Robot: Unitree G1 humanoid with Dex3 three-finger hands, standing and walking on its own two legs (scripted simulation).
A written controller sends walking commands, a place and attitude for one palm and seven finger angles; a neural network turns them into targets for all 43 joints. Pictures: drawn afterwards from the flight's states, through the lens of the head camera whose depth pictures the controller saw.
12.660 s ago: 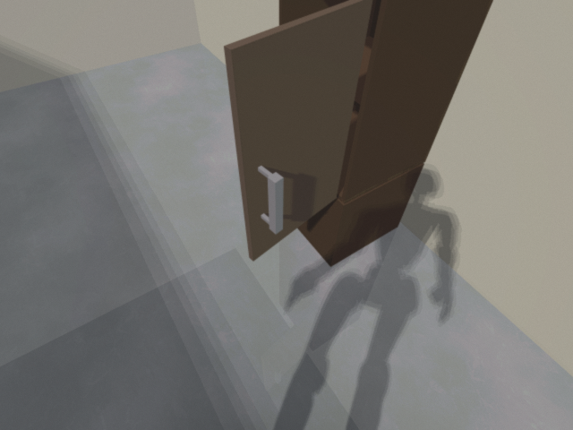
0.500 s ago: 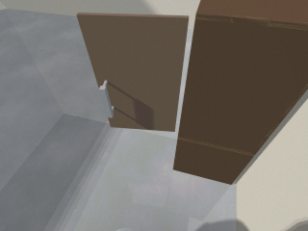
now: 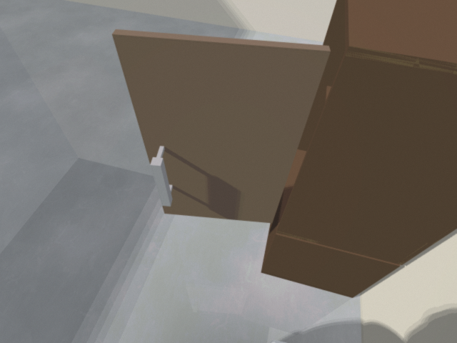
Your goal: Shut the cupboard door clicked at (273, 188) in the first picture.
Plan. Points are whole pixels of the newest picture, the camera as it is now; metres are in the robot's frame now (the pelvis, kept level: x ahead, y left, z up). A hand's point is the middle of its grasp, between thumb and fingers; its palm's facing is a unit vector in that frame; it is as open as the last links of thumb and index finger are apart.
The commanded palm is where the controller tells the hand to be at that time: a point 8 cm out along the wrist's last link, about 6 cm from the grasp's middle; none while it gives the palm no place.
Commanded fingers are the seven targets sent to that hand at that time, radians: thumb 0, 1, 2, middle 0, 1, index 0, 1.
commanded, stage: come to a stop and stand still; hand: left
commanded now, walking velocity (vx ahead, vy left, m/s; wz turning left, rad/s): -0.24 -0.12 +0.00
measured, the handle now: (164, 177) +0.50 +0.20 -0.10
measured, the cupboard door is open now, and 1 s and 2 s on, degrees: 100 100 100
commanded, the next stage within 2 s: look again from close up in 0.94 s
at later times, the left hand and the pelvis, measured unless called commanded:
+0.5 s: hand out of the picture +0.08 +0.19 -0.18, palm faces +0.03 -0.98 -0.17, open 7.4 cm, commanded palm none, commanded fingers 0.00 0.90 0.90 -0.20 -0.30 -0.20 -0.30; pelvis +0.00 +0.01 +0.00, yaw +0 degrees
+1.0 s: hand out of the picture -0.01 +0.14 -0.18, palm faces +0.03 -0.99 -0.15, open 7.4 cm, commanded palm none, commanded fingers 0.00 0.90 0.90 -0.20 -0.30 -0.20 -0.30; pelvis -0.01 -0.02 +0.00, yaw +0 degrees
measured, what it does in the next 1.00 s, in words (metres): steps on the spot: right foot, then right foot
